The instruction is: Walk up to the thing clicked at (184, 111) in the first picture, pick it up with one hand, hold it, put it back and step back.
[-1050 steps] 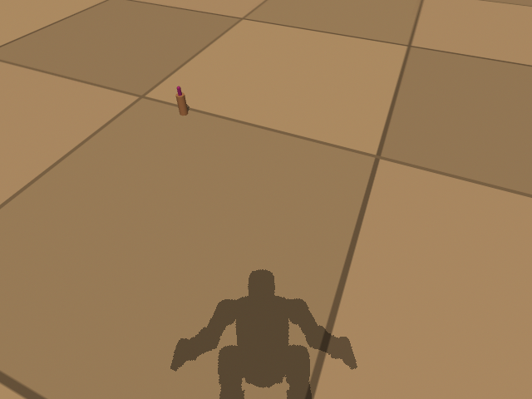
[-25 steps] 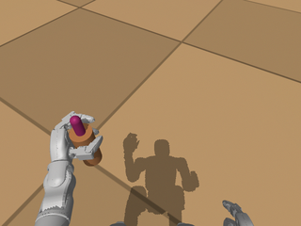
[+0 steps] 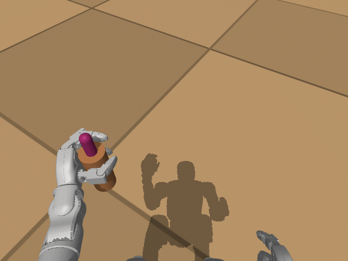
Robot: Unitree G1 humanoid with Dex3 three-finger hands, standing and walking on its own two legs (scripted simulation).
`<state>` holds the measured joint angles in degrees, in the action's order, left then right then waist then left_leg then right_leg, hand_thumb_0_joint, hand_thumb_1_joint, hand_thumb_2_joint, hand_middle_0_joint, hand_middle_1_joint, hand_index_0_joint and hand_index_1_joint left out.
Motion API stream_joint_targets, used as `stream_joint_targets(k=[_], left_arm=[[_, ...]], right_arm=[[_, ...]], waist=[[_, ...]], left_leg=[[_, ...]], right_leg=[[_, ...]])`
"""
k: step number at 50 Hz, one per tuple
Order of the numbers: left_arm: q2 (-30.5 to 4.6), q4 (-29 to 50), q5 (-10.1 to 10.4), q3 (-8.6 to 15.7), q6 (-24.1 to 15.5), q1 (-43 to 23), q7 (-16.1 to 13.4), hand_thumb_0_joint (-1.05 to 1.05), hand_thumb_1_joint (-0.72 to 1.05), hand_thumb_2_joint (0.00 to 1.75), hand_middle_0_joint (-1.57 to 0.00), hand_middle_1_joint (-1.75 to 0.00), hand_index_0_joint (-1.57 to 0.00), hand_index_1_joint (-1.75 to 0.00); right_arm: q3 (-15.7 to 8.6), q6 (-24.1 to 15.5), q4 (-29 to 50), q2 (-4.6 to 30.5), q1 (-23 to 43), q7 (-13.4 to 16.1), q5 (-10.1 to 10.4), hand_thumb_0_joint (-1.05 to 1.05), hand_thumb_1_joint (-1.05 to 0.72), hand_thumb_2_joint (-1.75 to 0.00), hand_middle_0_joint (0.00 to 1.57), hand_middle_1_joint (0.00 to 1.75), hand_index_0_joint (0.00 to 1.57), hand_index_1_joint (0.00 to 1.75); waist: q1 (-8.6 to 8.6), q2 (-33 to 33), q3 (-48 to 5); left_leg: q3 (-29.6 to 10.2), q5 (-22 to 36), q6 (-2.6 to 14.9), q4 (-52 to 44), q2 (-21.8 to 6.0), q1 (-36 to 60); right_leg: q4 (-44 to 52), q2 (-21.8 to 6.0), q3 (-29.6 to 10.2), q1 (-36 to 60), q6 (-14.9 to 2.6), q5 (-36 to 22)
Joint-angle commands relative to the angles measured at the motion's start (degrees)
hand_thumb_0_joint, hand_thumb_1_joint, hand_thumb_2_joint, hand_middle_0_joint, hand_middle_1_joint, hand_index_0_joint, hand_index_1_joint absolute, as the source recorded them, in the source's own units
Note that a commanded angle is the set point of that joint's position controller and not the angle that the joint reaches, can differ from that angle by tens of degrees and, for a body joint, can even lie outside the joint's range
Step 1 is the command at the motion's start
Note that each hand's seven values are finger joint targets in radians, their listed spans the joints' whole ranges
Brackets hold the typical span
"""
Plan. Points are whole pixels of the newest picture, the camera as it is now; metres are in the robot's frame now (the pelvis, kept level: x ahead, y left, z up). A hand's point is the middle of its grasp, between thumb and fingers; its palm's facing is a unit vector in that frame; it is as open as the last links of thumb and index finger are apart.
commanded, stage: hold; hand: left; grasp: from the side
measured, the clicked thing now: (96, 162) +0.33 +0.18 +0.04
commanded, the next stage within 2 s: crouch in 0.32 s
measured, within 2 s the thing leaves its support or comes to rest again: neither
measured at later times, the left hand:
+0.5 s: hand (98, 158) +0.33 +0.17 +0.06, palm faces +0.14 -0.99 -0.03, open 7.8 cm
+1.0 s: hand (111, 181) +0.36 +0.19 -0.13, palm faces +0.15 -0.99 -0.03, open 7.8 cm
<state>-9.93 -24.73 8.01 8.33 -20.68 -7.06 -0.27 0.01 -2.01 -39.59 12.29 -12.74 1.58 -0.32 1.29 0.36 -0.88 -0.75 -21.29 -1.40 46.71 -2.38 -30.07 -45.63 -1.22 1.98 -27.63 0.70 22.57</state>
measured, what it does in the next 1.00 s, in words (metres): lowers itself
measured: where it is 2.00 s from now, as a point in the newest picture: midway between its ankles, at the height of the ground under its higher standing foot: outside the picture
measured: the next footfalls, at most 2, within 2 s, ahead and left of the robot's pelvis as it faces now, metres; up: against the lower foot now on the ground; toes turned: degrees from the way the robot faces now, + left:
none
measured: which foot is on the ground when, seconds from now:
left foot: down 0.00-1.00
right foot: down 0.00-1.00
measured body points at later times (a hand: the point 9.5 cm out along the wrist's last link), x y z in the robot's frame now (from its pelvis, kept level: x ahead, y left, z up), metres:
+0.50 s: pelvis +0.00 +0.00 +0.00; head +0.03 +0.01 +0.45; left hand +0.31 +0.22 +0.06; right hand +0.13 -0.24 -0.11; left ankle +0.03 +0.13 -0.70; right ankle +0.01 -0.13 -0.70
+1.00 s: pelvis -0.03 +0.00 -0.12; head +0.10 +0.03 +0.31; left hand +0.34 +0.24 -0.13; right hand +0.09 -0.26 -0.23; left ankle +0.03 +0.13 -0.70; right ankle +0.01 -0.13 -0.70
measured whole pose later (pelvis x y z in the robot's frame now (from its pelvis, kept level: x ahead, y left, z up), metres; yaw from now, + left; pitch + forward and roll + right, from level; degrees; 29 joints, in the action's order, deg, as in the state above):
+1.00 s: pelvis -0.03 +0.00 -0.12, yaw -1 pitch +24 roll -3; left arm -14.2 -47.9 6.4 14.7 -40.9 -21.4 2.2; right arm -1.2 -3.7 -39.9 14.2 -9.9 -2.6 -3.6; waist 4.4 -0.7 -9.1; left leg -3.5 -32.6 -1.7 83.1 -2.8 -75.1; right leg -81.3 -0.9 2.9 -71.6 0.6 34.1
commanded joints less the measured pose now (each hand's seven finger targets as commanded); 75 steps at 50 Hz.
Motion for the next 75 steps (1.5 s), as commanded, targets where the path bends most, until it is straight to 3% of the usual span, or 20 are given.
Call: stream_joint_targets(k=[1,3,5,7,8,13,20,24,31,39,43,47,51,52,53,58,64,69,74,75], left_arm=[[-7.08,18.46,1.54,1.37,-5.82,-19.71,0.12,0.00,0.39,1.21,-1.26,-1.36,-1.27,-1.36],[-5.68,15.04,1.11,-0.10,-4.87,-17.85,0.25,0.00,0.37,1.20,-1.24,-1.35,-1.25,-1.35],[-6.20,12.11,1.01,1.12,-4.80,-16.45,0.25,0.00,0.39,1.21,-1.24,-1.34,-1.25,-1.34],[-7.66,13.70,1.35,2.51,-5.19,-18.37,0.27,0.00,0.43,1.20,-1.24,-1.34,-1.25,-1.33],[-7.32,20.07,1.49,1.25,-5.92,-22.22,0.30,0.00,0.43,1.20,-1.25,-1.34,-1.26,-1.34],[-6.46,17.13,1.70,2.31,-5.77,-16.51,-0.37,0.00,0.38,1.21,-1.25,-1.36,-1.27,-1.36],[-7.72,20.07,0.85,2.16,-5.71,-20.73,-0.82,0.00,0.42,1.20,-1.23,-1.34,-1.24,-1.33],[-5.67,15.19,0.69,0.61,-4.80,-18.08,-0.46,0.00,0.41,1.17,-1.24,-1.30,-1.25,-1.30],[-4.32,6.13,0.90,2.35,-6.33,-15.90,-0.11,0.00,0.39,1.22,-1.29,-1.36,-1.31,-1.35],[-8.78,1.17,0.29,7.39,-18.11,-26.46,-0.26,0.00,0.36,1.19,-1.22,-1.32,-1.24,-1.32],[-10.56,-6.41,-0.46,7.30,-23.92,-30.82,1.29,0.00,0.32,1.17,-1.22,-1.30,-1.23,-1.30],[-12.77,-8.31,-0.73,7.72,-27.16,-33.75,2.62,0.00,0.33,1.17,-1.21,-1.28,-1.21,-1.29],[-14.08,-12.92,0.24,10.83,-27.46,-32.95,3.37,0.00,0.32,1.19,-1.22,-1.29,-1.22,-1.30],[-12.09,-14.54,0.66,9.75,-27.24,-33.25,3.36,0.00,0.31,1.20,-1.24,-1.30,-1.23,-1.31],[-13.64,-13.03,1.01,11.79,-27.54,-34.59,2.90,0.00,0.31,1.21,-1.24,-1.31,-1.24,-1.32],[-15.53,-16.73,0.07,13.90,-28.64,-35.83,3.78,0.00,0.37,1.25,-1.27,-1.34,-1.27,-1.35],[-20.54,-21.78,-0.71,17.32,-30.72,-46.04,4.38,0.00,0.37,1.26,-1.24,-1.35,-1.25,-1.35],[-28.13,-24.41,-3.37,20.42,-31.91,-52.57,4.45,0.00,0.34,1.27,-1.25,-1.36,-1.25,-1.37],[-28.33,-26.19,-2.80,20.45,-30.92,-57.20,6.39,0.00,0.29,1.24,-1.21,-1.31,-1.21,-1.33],[-31.51,-27.83,-2.94,22.48,-30.54,-57.00,6.21,0.00,0.28,1.22,-1.20,-1.30,-1.20,-1.32]], right_arm=[[-2.72,-2.37,7.48,7.22,1.91,0.54,0.39,0.00,-0.92,-0.91,0.20,0.30,0.20,0.30],[-3.02,-2.33,7.19,7.73,0.96,0.51,0.45,0.00,-0.92,-0.91,0.20,0.30,0.20,0.30],[-3.21,-2.47,6.75,7.71,1.44,0.42,0.41,0.00,-0.91,-0.91,0.20,0.30,0.20,0.30],[-3.38,-2.54,7.11,7.99,1.55,0.14,0.49,0.00,-0.91,-0.90,0.20,0.30,0.20,0.30],[-3.04,-2.70,8.30,7.52,2.36,0.10,0.57,0.00,-0.91,-0.90,0.20,0.30,0.20,0.30],[-2.79,-2.74,8.17,6.98,2.06,0.19,0.62,0.00,-0.92,-0.91,0.20,0.30,0.20,0.30],[-2.72,-2.49,7.72,7.05,2.09,0.48,0.37,0.00,-0.91,-0.91,0.20,0.30,0.20,0.30],[-2.76,-2.60,7.73,7.15,2.07,0.61,0.41,0.00,-0.88,-0.90,0.20,0.30,0.20,0.30],[-3.91,-2.76,7.02,7.87,1.55,-0.74,0.03,0.00,-0.87,-0.90,0.20,0.30,0.20,0.30],[-4.41,-3.79,5.55,7.85,0.44,-2.45,-1.57,0.00,-0.89,-0.90,0.20,0.30,0.20,0.30],[-4.52,-4.26,4.38,8.87,0.74,-3.19,-2.49,0.00,-0.90,-0.91,0.20,0.30,0.20,0.30],[-3.96,-3.60,5.77,9.75,0.92,-3.81,-3.04,0.00,-0.89,-0.90,0.20,0.30,0.20,0.30],[-4.16,-2.53,5.33,11.40,0.61,-4.52,-3.35,0.00,-0.90,-0.91,0.20,0.30,0.20,0.30],[-4.24,-2.25,5.51,11.74,0.55,-4.78,-3.27,0.00,-0.91,-0.91,0.20,0.30,0.20,0.30],[-4.40,-1.96,5.23,12.09,0.24,-4.89,-3.18,0.00,-0.91,-0.91,0.20,0.30,0.20,0.30],[-4.11,-1.02,3.70,12.44,-0.21,-5.56,-3.88,0.00,-0.91,-0.91,0.20,0.30,0.20,0.30],[-3.21,-0.69,1.24,12.12,-0.23,-6.02,-5.21,0.00,-0.91,-0.91,0.20,0.30,0.20,0.30],[-2.15,0.02,0.43,12.96,0.14,-6.18,-6.48,0.00,-0.91,-0.91,0.20,0.30,0.20,0.30],[-1.29,0.28,0.21,13.51,0.33,-6.23,-6.92,0.00,-0.93,-0.92,0.20,0.30,0.20,0.30],[-1.26,0.54,-0.02,13.95,-0.10,-6.08,-6.86,0.00,-0.92,-0.91,0.20,0.30,0.20,0.30]], waist=[[-0.05,2.78,-18.42],[0.59,1.36,-16.14],[0.62,0.14,-14.80],[0.04,0.91,-15.70],[-0.21,2.71,-17.19],[-0.73,0.22,-17.89],[-0.06,3.22,-16.87],[0.89,-0.01,-15.34],[0.93,-1.44,-13.56],[2.21,0.94,-22.31],[3.07,3.99,-27.80],[2.65,6.35,-36.92],[1.20,8.20,-42.09],[1.86,7.85,-41.59],[1.17,7.57,-42.81],[3.26,4.71,-44.22],[5.06,2.94,-44.76],[4.90,10.41,-46.00],[6.45,12.59,-47.00],[5.94,11.93,-46.26]], left_leg=[[0.99,11.44,1.33,-6.35,1.79,9.74],[0.67,11.03,1.26,-6.62,1.41,9.33],[0.52,9.44,1.44,-6.40,1.44,7.71],[0.33,8.77,1.25,-6.77,1.35,7.91],[0.39,8.76,1.07,-7.04,1.42,9.09],[1.08,11.79,1.39,-5.74,1.84,8.25],[0.55,10.43,1.07,-6.67,1.40,9.45],[0.67,8.26,1.57,-6.59,1.51,7.92],[0.41,8.62,1.76,-3.03,1.34,2.46],[-0.18,3.02,1.92,10.14,1.85,-9.72],[-1.46,-0.92,1.99,21.10,1.81,-20.45],[-2.24,1.79,1.79,28.74,1.61,-25.44],[-2.79,6.05,1.45,34.28,1.34,-28.39],[-3.20,5.31,1.27,34.73,1.30,-29.54],[-3.30,5.49,1.30,36.11,1.30,-30.97],[-3.56,5.12,2.01,44.26,1.34,-39.93],[-2.42,-1.98,2.66,54.29,1.00,-52.67],[-2.02,-8.69,1.31,58.32,0.90,-55.66],[-1.02,-11.08,1.41,63.04,1.00,-59.72],[-0.84,-12.86,1.47,63.74,1.11,-62.26]], right_leg=[[7.01,1.39,-0.22,5.61,-0.72,-15.25],[6.83,1.75,0.28,3.82,-0.91,-14.45],[6.88,1.69,0.38,2.97,-0.84,-13.04],[6.77,1.81,0.59,3.47,-1.02,-12.05],[6.81,1.70,0.60,3.88,-1.17,-11.88],[6.85,1.43,0.09,6.18,-0.64,-15.40],[6.55,1.76,0.40,4.25,-1.00,-13.40],[7.26,1.64,0.27,3.71,-0.70,-12.11],[3.83,1.57,0.41,-1.84,-1.00,-12.53],[-8.69,1.31,-0.65,-15.68,-1.45,-7.07],[-19.40,1.65,-0.70,-29.27,-2.02,-2.03],[-26.93,1.91,-1.01,-35.39,-2.40,-2.97],[-34.30,2.40,0.19,-42.32,-2.81,-4.63],[-35.77,2.60,0.88,-44.64,-3.02,-3.61],[-37.21,2.74,1.11,-46.11,-3.09,-3.62],[-44.19,2.75,1.24,-51.30,-2.75,-4.23],[-50.26,2.67,-0.80,-57.01,-2.02,0.94],[-56.81,2.75,0.21,-64.75,-2.85,7.86],[-61.17,2.86,1.04,-67.84,-2.65,9.04],[-61.78,3.01,1.21,-68.20,-2.57,10.80]])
